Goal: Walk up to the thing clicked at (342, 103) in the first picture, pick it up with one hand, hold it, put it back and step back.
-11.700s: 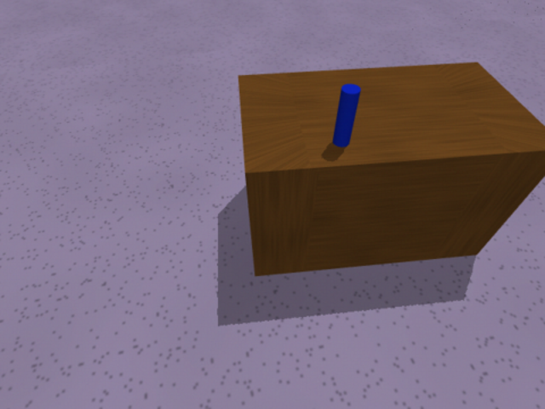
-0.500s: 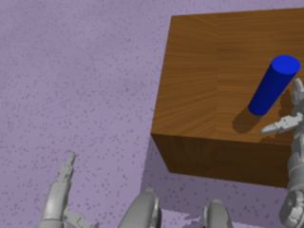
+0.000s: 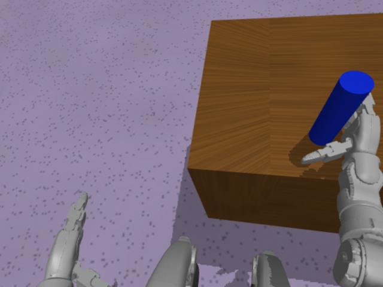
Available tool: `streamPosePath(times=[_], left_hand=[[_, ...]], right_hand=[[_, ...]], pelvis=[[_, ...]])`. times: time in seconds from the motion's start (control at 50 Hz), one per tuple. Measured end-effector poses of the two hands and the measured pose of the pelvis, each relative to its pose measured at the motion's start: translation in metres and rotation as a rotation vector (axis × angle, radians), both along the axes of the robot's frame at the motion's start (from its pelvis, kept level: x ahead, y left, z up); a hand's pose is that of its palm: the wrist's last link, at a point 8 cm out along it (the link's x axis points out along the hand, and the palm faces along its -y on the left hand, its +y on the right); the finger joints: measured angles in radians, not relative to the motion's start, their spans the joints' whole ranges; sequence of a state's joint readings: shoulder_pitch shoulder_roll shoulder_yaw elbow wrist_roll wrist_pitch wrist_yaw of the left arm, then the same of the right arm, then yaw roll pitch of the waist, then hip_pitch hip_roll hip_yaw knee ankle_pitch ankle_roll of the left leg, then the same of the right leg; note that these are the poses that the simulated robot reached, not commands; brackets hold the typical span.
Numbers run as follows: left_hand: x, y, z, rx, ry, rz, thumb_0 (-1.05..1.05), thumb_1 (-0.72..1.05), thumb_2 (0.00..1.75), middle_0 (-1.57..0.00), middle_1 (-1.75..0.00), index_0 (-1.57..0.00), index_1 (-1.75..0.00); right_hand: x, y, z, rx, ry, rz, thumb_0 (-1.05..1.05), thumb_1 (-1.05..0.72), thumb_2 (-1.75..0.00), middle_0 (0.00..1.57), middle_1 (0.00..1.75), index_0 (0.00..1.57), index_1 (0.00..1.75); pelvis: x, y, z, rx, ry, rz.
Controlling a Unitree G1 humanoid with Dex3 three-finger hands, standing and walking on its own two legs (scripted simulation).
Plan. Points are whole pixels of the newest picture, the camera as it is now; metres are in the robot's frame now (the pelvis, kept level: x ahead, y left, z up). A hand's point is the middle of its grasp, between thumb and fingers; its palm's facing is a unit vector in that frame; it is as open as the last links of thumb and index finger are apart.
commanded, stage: close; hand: right
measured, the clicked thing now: (335, 113) +0.48 -0.21 +0.03
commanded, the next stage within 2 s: settle in 0.62 s
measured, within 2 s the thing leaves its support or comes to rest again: leaves its support in 1.02 s
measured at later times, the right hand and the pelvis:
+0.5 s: hand (327, 119) +0.47 -0.19 +0.02, palm faces +0.15 +0.99 +0.02, open 8.8 cm; pelvis +0.00 +0.00 +0.00, yaw +0 degrees
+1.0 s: hand (332, 116) +0.47 -0.20 +0.02, palm faces +0.16 +0.99 +0.01, open 7.2 cm; pelvis +0.00 +0.00 +0.00, yaw +0 degrees
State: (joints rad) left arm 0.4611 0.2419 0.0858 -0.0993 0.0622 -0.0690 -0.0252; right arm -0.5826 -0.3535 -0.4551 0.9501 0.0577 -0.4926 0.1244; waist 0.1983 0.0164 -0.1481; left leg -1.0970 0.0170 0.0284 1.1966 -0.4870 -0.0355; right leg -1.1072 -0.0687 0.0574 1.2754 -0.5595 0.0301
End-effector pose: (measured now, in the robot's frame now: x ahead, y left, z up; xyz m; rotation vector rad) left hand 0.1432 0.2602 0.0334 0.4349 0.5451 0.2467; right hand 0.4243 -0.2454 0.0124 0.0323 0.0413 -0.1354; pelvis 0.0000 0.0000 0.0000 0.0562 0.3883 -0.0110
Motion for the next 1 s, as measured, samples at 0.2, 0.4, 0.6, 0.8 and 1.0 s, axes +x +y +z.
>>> streamPosePath(times=[0.2, 0.4, 0.6, 0.8, 1.0], left_hand=[[-0.002, 0.002, 0.001, 0.011, 0.011, 0.011, -0.01, -0.54, 0.06, -0.05, -0.04, -0.05, -0.05], [-0.003, 0.001, -0.001, -0.002, 0.016, 0.020, -0.01, -0.53, 0.06, -0.05, -0.05, -0.06, -0.05], [0.002, 0.000, 0.003, 0.000, -0.002, 0.004, -0.01, -0.52, 0.05, -0.05, -0.05, -0.06, -0.05], [-0.004, 0.000, 0.001, 0.006, 0.021, 0.015, -0.01, -0.51, 0.04, -0.06, -0.05, -0.07, -0.05], [-0.005, -0.002, -0.001, -0.007, 0.028, 0.024, -0.01, -0.52, 0.05, -0.07, -0.06, -0.07, -0.06]], right_hand=[[0.017, 0.000, 0.004, -0.012, -0.002, -0.010, -0.01, 0.51, -0.11, 0.57, 0.33, 0.57, 0.33], [0.018, 0.001, 0.005, -0.014, 0.005, -0.005, -0.01, 0.34, -0.33, 0.87, 0.60, 0.87, 0.60], [0.018, -0.001, 0.006, -0.013, -0.002, -0.015, -0.01, 0.12, -0.71, 0.99, 0.89, 1.03, 0.89], [0.020, -0.005, 0.005, -0.004, -0.007, -0.016, -0.02, 0.09, -1.09, 0.90, 1.08, 0.93, 1.07], [0.019, -0.008, 0.010, -0.018, 0.012, -0.025, -0.02, 0.10, -1.15, 0.87, 1.15, 0.90, 1.14]], pelvis=[[-0.001, -0.001, -0.001, 0.000, 0.010, 0.002], [0.000, -0.002, -0.001, 0.000, 0.012, 0.008], [-0.002, 0.000, -0.001, 0.002, 0.008, 0.004], [-0.002, -0.001, -0.002, 0.004, 0.014, 0.003], [-0.001, -0.003, 0.001, 0.004, 0.006, 0.005]])
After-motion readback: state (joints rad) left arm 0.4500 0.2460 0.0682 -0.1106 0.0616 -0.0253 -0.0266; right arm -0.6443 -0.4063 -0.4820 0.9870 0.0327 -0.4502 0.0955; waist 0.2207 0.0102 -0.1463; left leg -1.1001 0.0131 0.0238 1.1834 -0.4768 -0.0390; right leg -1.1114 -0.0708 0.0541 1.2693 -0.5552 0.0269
